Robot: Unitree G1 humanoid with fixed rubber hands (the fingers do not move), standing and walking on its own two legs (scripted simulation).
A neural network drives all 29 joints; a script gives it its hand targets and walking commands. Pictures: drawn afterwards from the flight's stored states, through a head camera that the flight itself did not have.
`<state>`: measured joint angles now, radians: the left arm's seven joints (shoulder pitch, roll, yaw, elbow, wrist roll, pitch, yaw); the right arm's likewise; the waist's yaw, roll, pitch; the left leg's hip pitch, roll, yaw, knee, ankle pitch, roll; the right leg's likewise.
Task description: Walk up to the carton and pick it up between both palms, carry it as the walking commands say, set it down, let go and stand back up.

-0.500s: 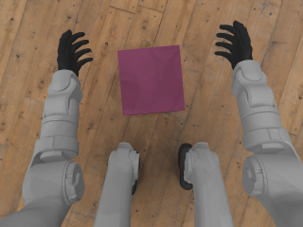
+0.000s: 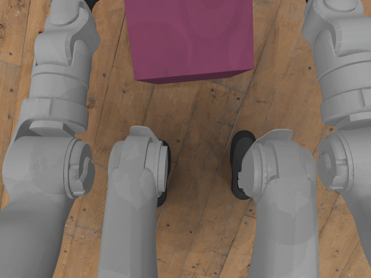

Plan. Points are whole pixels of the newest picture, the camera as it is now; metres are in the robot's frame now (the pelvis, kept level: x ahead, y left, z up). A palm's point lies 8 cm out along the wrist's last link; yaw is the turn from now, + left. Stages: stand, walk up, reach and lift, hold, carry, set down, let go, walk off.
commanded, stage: reach and lift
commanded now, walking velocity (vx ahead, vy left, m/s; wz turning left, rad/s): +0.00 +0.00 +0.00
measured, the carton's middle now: (189, 27) +0.54 +0.02 -0.28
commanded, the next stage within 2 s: none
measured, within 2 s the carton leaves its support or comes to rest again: leaves its support in 1.70 s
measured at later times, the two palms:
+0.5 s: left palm (100, 22) +0.54 +0.20 -0.24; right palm out of the picture +0.58 -0.20 -0.22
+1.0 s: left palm (109, 21) +0.54 +0.17 -0.23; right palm out of the picture +0.58 -0.16 -0.21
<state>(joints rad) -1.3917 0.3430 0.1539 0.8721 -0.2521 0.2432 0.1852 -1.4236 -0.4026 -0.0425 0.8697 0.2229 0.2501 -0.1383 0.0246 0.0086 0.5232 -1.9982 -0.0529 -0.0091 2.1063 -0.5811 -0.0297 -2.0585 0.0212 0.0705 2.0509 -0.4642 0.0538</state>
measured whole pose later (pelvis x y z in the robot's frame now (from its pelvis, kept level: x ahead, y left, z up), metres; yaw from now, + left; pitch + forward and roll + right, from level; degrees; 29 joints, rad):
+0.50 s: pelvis +0.03 +0.00 -0.06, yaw -1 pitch +29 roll +0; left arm -1.29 0.38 0.07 0.91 -0.29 0.08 0.13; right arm -1.43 -0.48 0.04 1.03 0.33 0.09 -0.10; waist 0.02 -0.01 0.52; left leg -2.16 -0.06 -0.04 2.32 -0.67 -0.05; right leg -2.23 0.02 0.05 2.25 -0.53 0.05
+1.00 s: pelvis +0.02 +0.00 -0.05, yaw +0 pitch +29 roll +0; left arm -1.38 0.33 0.01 1.03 -0.30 0.04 0.14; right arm -1.50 -0.41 0.07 1.14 0.31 0.05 -0.12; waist 0.03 -0.02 0.52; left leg -2.15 -0.07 -0.03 2.28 -0.63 -0.05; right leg -2.21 0.02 0.05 2.22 -0.50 0.05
